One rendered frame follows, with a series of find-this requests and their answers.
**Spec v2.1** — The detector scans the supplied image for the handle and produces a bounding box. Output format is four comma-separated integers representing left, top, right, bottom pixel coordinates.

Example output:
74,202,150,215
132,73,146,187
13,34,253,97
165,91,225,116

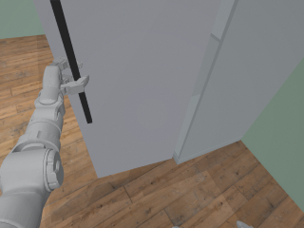
49,0,92,124

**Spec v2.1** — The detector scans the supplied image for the left robot forearm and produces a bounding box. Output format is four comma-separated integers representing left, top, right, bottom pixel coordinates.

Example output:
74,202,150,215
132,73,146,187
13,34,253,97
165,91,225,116
0,86,66,193

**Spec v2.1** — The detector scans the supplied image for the left robot hand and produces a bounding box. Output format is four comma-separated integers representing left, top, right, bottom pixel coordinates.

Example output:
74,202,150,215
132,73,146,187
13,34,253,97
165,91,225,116
42,56,89,96

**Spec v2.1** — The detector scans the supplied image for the robot left upper arm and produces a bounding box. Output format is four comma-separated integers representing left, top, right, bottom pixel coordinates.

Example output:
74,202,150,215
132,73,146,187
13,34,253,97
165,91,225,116
0,148,65,228

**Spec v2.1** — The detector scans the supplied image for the fridge door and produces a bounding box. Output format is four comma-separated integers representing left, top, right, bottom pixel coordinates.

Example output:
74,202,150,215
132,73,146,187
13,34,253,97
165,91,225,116
32,0,221,179

